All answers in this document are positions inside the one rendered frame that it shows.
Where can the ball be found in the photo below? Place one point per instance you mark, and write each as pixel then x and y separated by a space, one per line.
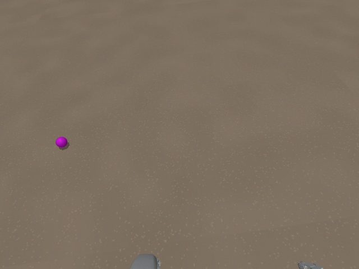
pixel 61 142

